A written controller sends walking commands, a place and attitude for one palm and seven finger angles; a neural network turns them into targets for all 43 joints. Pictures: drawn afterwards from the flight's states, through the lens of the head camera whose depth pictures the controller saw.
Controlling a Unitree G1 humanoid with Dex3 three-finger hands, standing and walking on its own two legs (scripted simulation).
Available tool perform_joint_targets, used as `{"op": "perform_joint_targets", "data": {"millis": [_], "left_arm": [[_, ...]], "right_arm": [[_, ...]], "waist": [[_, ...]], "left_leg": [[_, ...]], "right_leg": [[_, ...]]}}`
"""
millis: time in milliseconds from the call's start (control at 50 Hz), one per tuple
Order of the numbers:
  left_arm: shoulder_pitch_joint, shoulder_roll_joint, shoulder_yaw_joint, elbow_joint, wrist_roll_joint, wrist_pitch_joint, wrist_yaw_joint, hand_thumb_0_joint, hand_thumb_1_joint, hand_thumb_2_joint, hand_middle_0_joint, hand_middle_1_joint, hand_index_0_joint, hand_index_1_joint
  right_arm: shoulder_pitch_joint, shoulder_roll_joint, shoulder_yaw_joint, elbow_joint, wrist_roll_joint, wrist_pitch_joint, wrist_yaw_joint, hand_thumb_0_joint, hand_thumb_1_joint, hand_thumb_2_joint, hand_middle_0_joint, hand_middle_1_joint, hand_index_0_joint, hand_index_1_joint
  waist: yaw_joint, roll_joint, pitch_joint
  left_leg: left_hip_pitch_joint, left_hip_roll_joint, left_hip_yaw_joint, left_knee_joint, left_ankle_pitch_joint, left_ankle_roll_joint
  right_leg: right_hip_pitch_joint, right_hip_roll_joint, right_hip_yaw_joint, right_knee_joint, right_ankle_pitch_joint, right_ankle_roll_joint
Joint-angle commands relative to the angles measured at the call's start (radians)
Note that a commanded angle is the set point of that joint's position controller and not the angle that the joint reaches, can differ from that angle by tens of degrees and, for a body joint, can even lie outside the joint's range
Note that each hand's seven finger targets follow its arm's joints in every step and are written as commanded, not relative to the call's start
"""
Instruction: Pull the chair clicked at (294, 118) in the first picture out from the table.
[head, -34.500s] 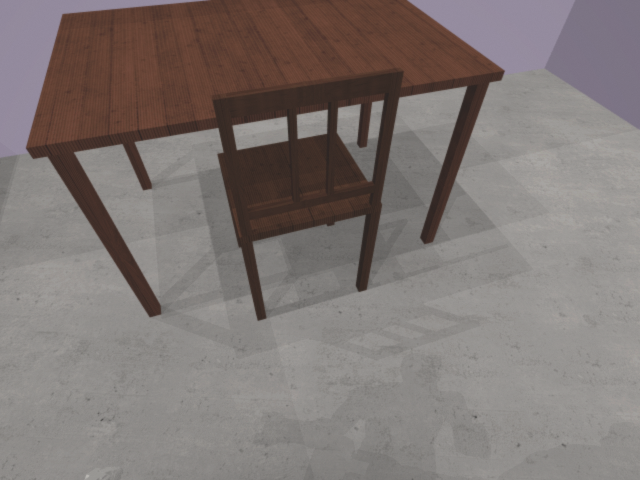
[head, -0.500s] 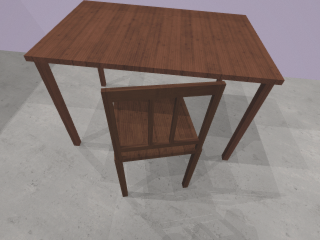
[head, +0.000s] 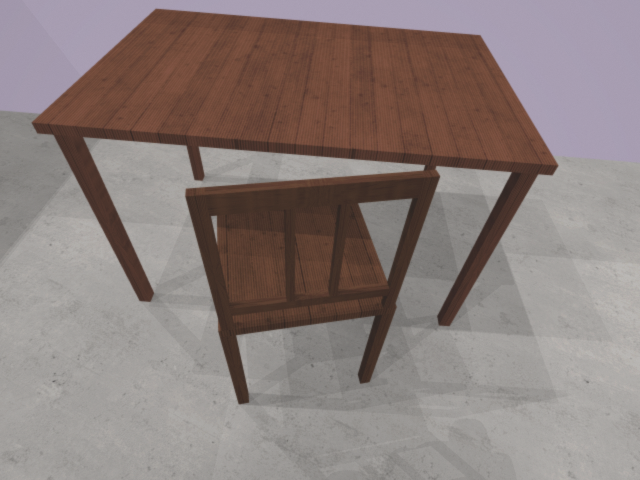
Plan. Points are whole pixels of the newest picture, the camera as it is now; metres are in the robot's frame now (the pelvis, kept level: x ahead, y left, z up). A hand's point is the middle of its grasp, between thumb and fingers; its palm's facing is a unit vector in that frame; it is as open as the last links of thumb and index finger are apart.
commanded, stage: look again from close up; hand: left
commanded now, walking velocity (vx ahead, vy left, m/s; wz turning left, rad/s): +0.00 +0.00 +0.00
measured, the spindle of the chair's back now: (290, 257) +0.52 +0.08 -0.10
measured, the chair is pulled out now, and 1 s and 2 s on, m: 0.16 0.16 0.16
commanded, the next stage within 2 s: none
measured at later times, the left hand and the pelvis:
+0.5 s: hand out of the picture -0.02 +0.15 -0.18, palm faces +0.05 -0.99 -0.14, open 7.4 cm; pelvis +0.01 +0.00 +0.00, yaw +0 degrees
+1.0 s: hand out of the picture -0.02 +0.15 -0.18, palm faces +0.04 -0.99 -0.14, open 7.4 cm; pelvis +0.01 +0.00 +0.00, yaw +0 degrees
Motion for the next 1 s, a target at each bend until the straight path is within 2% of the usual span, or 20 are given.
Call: {"op": "perform_joint_targets", "data": {"millis": [0,40,80,100,160,180,200,280,360,520,540,660,680,700,980], "left_arm": [[0.098,0.081,0.01,-0.011,0.001,-0.004,-0.001,0.0,0.9,0.9,-0.2,-0.3,-0.2,-0.3],[0.095,0.082,0.01,-0.011,0.0,-0.006,-0.001,0.0,0.9,0.9,-0.2,-0.3,-0.2,-0.3],[0.096,0.08,0.01,-0.009,0.001,-0.006,-0.001,0.0,0.9,0.9,-0.2,-0.3,-0.2,-0.3],[0.097,0.08,0.009,-0.008,0.0,-0.006,-0.001,0.0,0.9,0.9,-0.2,-0.3,-0.2,-0.3],[0.102,0.08,0.007,-0.003,-0.001,-0.007,0.0,0.0,0.9,0.9,-0.2,-0.3,-0.2,-0.3],[0.102,0.08,0.007,-0.002,0.0,-0.006,0.0,0.0,0.9,0.9,-0.2,-0.3,-0.2,-0.3],[0.103,0.078,0.007,-0.001,0.0,-0.006,0.0,0.0,0.9,0.9,-0.2,-0.3,-0.2,-0.3],[0.109,0.08,0.006,0.002,0.001,-0.005,-0.001,0.0,0.9,0.9,-0.2,-0.3,-0.2,-0.3],[0.117,0.077,0.006,0.006,-0.001,-0.008,0.0,0.0,0.9,0.9,-0.2,-0.3,-0.2,-0.3],[0.125,0.069,0.006,0.014,0.002,-0.002,-0.001,0.0,0.9,0.9,-0.2,-0.3,-0.2,-0.3],[0.127,0.068,0.006,0.014,0.002,-0.003,-0.001,0.0,0.9,0.9,-0.2,-0.3,-0.2,-0.3],[0.131,0.065,0.007,0.015,0.001,-0.006,0.0,0.0,0.9,0.9,-0.2,-0.3,-0.2,-0.3],[0.134,0.067,0.006,0.015,0.002,-0.007,0.0,0.0,0.9,0.9,-0.2,-0.3,-0.2,-0.3],[0.132,0.065,0.005,0.015,0.002,-0.006,0.0,0.0,0.9,0.9,-0.2,-0.3,-0.2,-0.3],[0.141,0.062,0.007,0.018,0.003,-0.004,0.0,0.0,0.9,0.9,-0.2,-0.3,-0.2,-0.3]], "right_arm": [[0.043,-0.093,-0.012,-0.035,-0.003,-0.009,-0.001,0.0,-0.9,-0.9,0.2,0.3,0.2,0.3],[0.049,-0.094,-0.011,-0.033,-0.003,-0.011,0.0,0.0,-0.9,-0.9,0.2,0.3,0.2,0.3],[0.048,-0.093,-0.01,-0.03,-0.001,-0.012,-0.002,0.0,-0.9,-0.9,0.2,0.3,0.2,0.3],[0.047,-0.096,-0.01,-0.029,-0.001,-0.013,-0.002,0.0,-0.9,-0.9,0.2,0.3,0.2,0.3],[0.044,-0.095,-0.009,-0.025,-0.001,-0.011,-0.001,0.0,-0.9,-0.9,0.2,0.3,0.2,0.3],[0.041,-0.092,-0.01,-0.023,0.0,-0.008,-0.002,0.0,-0.9,-0.9,0.2,0.3,0.2,0.3],[0.042,-0.092,-0.009,-0.022,-0.001,-0.009,-0.001,0.0,-0.9,-0.9,0.2,0.3,0.2,0.3],[0.045,-0.092,-0.01,-0.019,0.0,-0.007,-0.002,0.0,-0.9,-0.9,0.2,0.3,0.2,0.3],[0.046,-0.092,-0.007,-0.016,-0.001,-0.013,-0.004,0.0,-0.9,-0.9,0.2,0.3,0.2,0.3],[0.049,-0.09,-0.007,-0.016,-0.002,-0.008,-0.005,0.0,-0.9,-0.9,0.2,0.3,0.2,0.3],[0.051,-0.089,-0.008,-0.016,-0.002,-0.008,-0.004,0.0,-0.9,-0.9,0.2,0.3,0.2,0.3],[0.06,-0.086,-0.008,-0.014,-0.002,-0.012,-0.006,0.0,-0.9,-0.9,0.2,0.3,0.2,0.3],[0.059,-0.083,-0.008,-0.013,0.0,-0.012,-0.007,0.0,-0.9,-0.9,0.2,0.3,0.2,0.3],[0.056,-0.087,-0.008,-0.013,-0.001,-0.011,-0.006,0.0,-0.9,-0.9,0.2,0.3,0.2,0.3],[0.07,-0.077,-0.009,-0.011,-0.001,-0.01,-0.008,0.0,-0.9,-0.9,0.2,0.3,0.2,0.3]], "waist": [[0.013,0.027,0.073],[0.011,0.006,0.051],[0.011,0.002,0.057],[0.012,0.016,0.055],[0.011,0.009,0.057],[0.012,0.002,0.08],[0.011,0.018,0.079],[0.01,0.011,0.076],[0.012,0.018,0.046],[0.015,0.035,0.095],[0.015,0.021,0.095],[0.014,0.019,0.065],[0.016,0.002,0.07],[0.013,0.017,0.072],[0.016,0.024,0.087]], "left_leg": [[-0.033,0.098,-0.108,-0.129,-0.003,0.001],[-0.016,0.098,-0.103,-0.121,0.036,0.001],[-0.006,0.102,-0.103,-0.123,0.058,0.003],[-0.008,0.101,-0.102,-0.12,0.064,0.002],[0.003,0.1,-0.1,-0.12,0.063,0.001],[-0.005,0.1,-0.101,-0.13,0.038,0.001],[-0.008,0.099,-0.101,-0.131,0.033,0.0],[0.0,0.1,-0.099,-0.132,0.032,0.0],[0.022,0.102,-0.097,-0.121,0.093,0.002],[-0.01,0.102,-0.112,-0.159,-0.003,0.002],[-0.007,0.102,-0.112,-0.157,-0.002,0.002],[0.021,0.103,-0.103,-0.14,0.066,0.003],[0.019,0.103,-0.103,-0.137,0.073,0.005],[0.021,0.101,-0.101,-0.138,0.063,0.003],[0.012,0.103,-0.103,-0.151,0.036,0.004]], "right_leg": [[-0.034,-0.05,0.044,-0.093,0.046,-0.057],[-0.023,-0.055,0.042,-0.091,0.069,-0.057],[-0.024,-0.051,0.042,-0.094,0.08,-0.056],[-0.02,-0.055,0.041,-0.094,0.082,-0.054],[-0.025,-0.055,0.042,-0.1,0.08,-0.054],[-0.034,-0.051,0.042,-0.107,0.059,-0.054],[-0.033,-0.054,0.043,-0.108,0.06,-0.054],[-0.029,-0.051,0.041,-0.113,0.057,-0.055],[-0.009,-0.056,0.041,-0.106,0.101,-0.053],[-0.024,-0.051,0.031,-0.11,0.052,-0.053],[-0.027,-0.051,0.032,-0.111,0.054,-0.053],[-0.013,-0.055,0.033,-0.109,0.086,-0.053],[-0.009,-0.053,0.033,-0.115,0.089,-0.053],[-0.017,-0.053,0.036,-0.114,0.08,-0.053],[-0.019,-0.048,0.034,-0.117,0.07,-0.054]]}}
